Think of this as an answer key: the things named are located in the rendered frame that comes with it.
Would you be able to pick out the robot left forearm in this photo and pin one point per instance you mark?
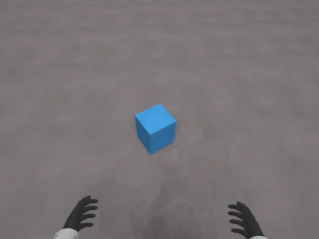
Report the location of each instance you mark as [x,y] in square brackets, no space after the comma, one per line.
[67,233]

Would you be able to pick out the robot left hand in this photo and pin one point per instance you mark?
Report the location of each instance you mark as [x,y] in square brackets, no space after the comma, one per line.
[77,216]

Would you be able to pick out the carton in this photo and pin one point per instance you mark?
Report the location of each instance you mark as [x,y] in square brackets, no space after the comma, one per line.
[155,128]

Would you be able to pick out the robot right hand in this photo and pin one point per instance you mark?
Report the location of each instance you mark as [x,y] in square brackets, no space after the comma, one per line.
[249,223]

